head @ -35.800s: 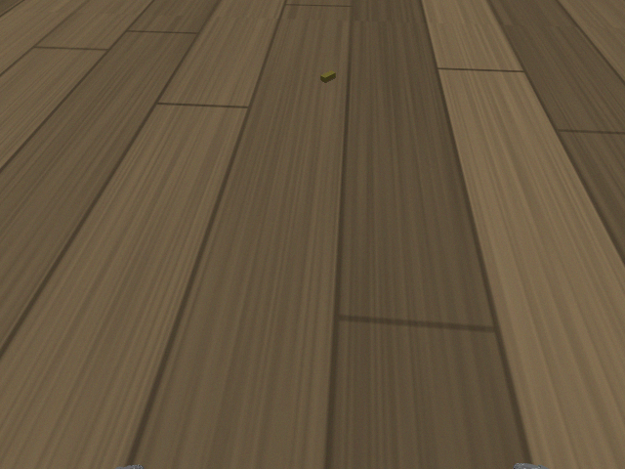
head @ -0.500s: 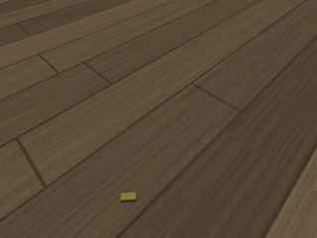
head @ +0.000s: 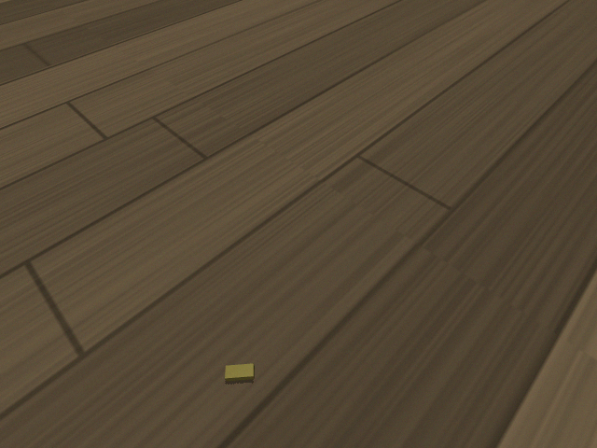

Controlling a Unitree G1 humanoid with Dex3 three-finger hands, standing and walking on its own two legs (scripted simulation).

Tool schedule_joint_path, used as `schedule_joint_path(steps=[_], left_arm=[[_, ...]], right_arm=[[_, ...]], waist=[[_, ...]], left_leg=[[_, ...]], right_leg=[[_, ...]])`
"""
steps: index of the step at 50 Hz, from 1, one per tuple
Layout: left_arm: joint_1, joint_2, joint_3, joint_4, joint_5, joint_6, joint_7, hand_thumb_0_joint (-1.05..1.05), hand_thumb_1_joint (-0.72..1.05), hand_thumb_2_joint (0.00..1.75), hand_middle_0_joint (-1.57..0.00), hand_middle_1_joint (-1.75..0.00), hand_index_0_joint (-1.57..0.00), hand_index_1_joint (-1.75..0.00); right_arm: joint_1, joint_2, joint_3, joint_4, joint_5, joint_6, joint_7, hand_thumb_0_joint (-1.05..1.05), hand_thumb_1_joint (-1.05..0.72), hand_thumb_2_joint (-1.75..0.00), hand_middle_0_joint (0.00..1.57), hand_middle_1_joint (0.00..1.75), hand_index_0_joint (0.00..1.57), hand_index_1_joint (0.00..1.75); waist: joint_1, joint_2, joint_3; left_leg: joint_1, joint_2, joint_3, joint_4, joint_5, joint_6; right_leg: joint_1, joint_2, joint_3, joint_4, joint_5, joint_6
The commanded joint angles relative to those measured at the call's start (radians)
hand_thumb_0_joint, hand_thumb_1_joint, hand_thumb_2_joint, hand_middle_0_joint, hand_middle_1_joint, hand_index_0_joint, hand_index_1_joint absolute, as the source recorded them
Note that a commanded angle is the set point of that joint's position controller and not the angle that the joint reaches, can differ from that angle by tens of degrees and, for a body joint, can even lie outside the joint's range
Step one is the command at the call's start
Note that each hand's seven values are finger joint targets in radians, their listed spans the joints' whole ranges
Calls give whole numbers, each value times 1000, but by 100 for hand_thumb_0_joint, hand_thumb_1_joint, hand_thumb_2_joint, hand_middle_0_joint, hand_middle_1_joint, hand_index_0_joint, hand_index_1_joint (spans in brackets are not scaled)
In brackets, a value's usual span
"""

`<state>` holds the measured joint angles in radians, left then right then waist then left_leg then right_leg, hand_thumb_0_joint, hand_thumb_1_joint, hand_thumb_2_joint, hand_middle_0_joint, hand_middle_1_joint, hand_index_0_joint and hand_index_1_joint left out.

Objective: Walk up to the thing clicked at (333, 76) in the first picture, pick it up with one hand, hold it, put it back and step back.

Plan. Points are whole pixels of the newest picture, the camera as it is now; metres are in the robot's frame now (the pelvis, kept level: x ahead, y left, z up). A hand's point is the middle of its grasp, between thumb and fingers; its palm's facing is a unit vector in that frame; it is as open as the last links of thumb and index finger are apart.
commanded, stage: stand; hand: left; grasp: from above
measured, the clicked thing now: (240, 372) +0.44 +0.24 -0.77
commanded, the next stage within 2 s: step back in 0.70 s
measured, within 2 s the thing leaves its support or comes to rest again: neither
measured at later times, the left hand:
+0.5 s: hand out of the picture +0.07 +0.24 -0.16, palm faces +0.00 -0.94 -0.33, open 7.4 cm
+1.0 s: hand out of the picture +0.10 +0.30 -0.18, palm faces -0.03 -0.93 -0.37, open 7.4 cm
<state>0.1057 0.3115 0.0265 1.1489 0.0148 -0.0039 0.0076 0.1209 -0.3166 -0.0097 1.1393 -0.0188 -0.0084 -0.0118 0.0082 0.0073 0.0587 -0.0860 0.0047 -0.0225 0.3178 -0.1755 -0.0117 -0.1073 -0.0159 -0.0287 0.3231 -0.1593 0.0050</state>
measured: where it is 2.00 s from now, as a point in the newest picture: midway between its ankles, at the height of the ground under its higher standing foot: outside the picture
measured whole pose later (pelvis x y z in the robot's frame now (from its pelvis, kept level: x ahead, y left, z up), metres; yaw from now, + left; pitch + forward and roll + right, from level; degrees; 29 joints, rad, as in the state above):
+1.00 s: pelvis -0.04 +0.04 -0.02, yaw +0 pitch +0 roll -1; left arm 0.01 0.40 0.07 0.95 0.01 0.05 0.01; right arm 0.12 -0.40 -0.05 0.99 -0.01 0.03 0.01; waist -0.03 -0.03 0.17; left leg -0.24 -0.03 -0.03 0.63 -0.36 0.03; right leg -0.37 -0.05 -0.01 0.60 -0.22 0.03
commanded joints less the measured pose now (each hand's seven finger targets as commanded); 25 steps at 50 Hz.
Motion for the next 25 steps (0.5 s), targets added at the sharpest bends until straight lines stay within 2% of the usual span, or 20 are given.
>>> schedule_joint_path(steps=[1, 2, 4, 6, 9, 12, 17, 21, 22, 25], left_arm=[[-36, 207, 29, -52, 0, -26, 14, 0, 90, 90, -20, -30, -20, -30], [-37, 208, 30, -57, 2, -29, 13, 0, 90, 90, -20, -30, -20, -30], [-34, 212, 28, -56, 1, -29, 12, 0, 90, 90, -20, -30, -20, -30], [-44, 219, 29, -62, -1, -30, 13, 0, 90, 90, -20, -30, -20, -30], [-38, 214, 27, -59, -1, -27, 13, 0, 90, 90, -20, -30, -20, -30], [-39, 213, 26, -55, -3, -26, 11, 0, 90, 90, -20, -30, -20, -30], [-32, 218, 27, -54, -1, -25, 8, 0, 90, 90, -20, -30, -20, -30], [-33, 221, 25, -59, -1, -26, 6, 0, 90, 90, -20, -30, -20, -30], [-39, 225, 26, -62, -1, -28, 7, 0, 90, 90, -20, -30, -20, -30], [-34, 225, 24, -60, -3, -29, 7, 0, 90, 90, -20, -30, -20, -30]], right_arm=[[-37, -197, -38, -53, 1, -19, -6, 0, -90, -90, 20, 30, 20, 30], [-38, -201, -39, -56, 0, -20, -6, 0, -90, -90, 20, 30, 20, 30], [-32, -202, -38, -51, 2, -21, -6, 0, -90, -90, 20, 30, 20, 30], [-37, -203, -37, -54, 2, -22, -6, 0, -90, -90, 20, 30, 20, 30], [-41, -205, -36, -52, 2, -21, -7, 0, -90, -90, 20, 30, 20, 30], [-31, -207, -34, -48, 2, -18, -6, 0, -90, -90, 20, 30, 20, 30], [-36, -212, -34, -50, 2, -21, -6, 0, -90, -90, 20, 30, 20, 30], [-36, -212, -33, -50, 2, -23, -3, 0, -90, -90, 20, 30, 20, 30], [-36, -219, -35, -52, 1, -23, -3, 0, -90, -90, 20, 30, 20, 30], [-35, -216, -33, -52, 2, -22, -3, 0, -90, -90, 20, 30, 20, 30]], waist=[[-3, -7, -58], [-3, -12, -83], [-4, -13, -67], [-7, -1, -90], [-5, 7, -84], [-6, -1, -51], [-2, 7, -46], [-2, -1, -47], [-5, 3, -75], [-7, -5, -75]], left_leg=[[-36, 113, -82, -61, 97, 30], [-21, 113, -77, -51, 128, 29], [-18, 114, -82, -57, 113, 28], [-4, 115, -77, -52, 141, 27], [0, 118, -79, -56, 143, 27], [-40, 113, -80, -70, 81, 25], [-36, 115, -82, -73, 64, 26], [-33, 116, -82, -69, 64, 26], [-18, 118, -79, -66, 92, 27], [-6, 119, -76, -63, 102, 27]], right_leg=[[34, -113, 95, -56, 55, -21], [46, -116, 95, -51, 97, -20], [26, -112, 95, -55, 68, -20], [34, -117, 96, -46, 115, -22], [28, -114, 90, -43, 109, -23], [19, -110, 93, -55, 45, -22], [9, -110, 98, -54, 27, -25], [3, -109, 99, -56, 27, -24], [21, -116, 105, -52, 55, -26], [15, -115, 104, -51, 80, -26]])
